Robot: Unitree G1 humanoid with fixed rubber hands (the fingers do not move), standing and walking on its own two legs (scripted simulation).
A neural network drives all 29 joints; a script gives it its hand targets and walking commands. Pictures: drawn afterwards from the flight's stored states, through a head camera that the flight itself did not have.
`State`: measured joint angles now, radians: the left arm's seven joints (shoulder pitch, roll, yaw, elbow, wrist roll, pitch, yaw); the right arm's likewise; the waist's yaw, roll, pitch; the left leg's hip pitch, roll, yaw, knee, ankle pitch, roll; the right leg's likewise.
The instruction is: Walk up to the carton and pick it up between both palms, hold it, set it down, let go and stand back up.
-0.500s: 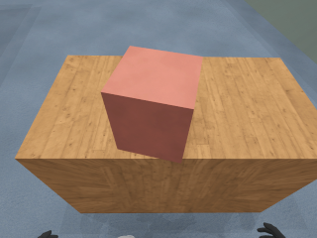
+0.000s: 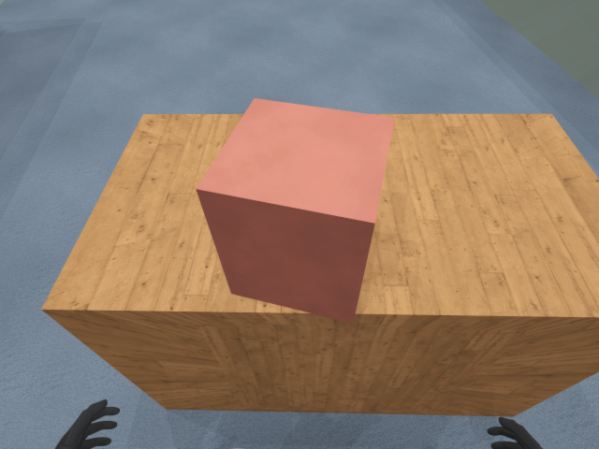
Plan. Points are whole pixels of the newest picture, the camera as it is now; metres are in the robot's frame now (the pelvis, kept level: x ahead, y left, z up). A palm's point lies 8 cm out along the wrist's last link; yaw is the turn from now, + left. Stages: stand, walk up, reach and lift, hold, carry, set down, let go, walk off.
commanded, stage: walk up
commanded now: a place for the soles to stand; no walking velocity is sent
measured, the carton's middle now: (305, 214) +0.44 -0.01 +0.05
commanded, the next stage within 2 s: reach and lift in 1.16 s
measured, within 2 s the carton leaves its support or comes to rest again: neither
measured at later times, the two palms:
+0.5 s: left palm out of the picture +0.09 +0.32 -0.08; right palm out of the picture +0.10 -0.29 -0.09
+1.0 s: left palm out of the picture +0.09 +0.32 -0.08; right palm out of the picture +0.09 -0.29 -0.09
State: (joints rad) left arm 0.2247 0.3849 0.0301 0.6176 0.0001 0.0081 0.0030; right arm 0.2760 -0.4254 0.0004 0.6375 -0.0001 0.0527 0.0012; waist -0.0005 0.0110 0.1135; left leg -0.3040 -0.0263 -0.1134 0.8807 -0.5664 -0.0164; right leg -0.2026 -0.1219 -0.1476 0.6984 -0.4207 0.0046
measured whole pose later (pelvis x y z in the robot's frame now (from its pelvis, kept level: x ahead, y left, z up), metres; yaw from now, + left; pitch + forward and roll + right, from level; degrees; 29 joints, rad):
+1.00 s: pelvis -0.02 +0.02 +0.00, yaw +2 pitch -4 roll +0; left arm 0.20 0.39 0.03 0.74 0.00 0.03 -0.02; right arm 0.25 -0.43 0.00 0.71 0.00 0.02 0.01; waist 0.00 0.01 0.12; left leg -0.27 -0.02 -0.12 0.64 -0.31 -0.03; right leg -0.21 -0.12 -0.16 0.66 -0.37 0.01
